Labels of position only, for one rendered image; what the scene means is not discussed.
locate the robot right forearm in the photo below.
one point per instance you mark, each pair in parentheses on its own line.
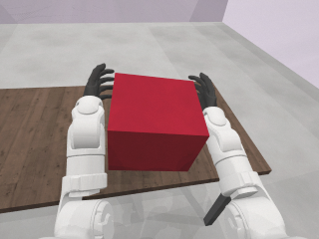
(237,180)

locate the robot left forearm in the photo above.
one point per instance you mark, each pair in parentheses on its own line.
(86,147)

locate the left robot upper arm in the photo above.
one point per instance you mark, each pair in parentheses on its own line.
(85,219)

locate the robot right hand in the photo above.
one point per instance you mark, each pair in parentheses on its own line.
(206,95)

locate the carton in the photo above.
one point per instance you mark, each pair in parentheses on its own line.
(155,124)

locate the table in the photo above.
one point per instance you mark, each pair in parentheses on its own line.
(34,124)

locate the right robot upper arm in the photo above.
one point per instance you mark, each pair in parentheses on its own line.
(254,218)

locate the robot left hand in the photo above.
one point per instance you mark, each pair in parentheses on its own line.
(93,86)

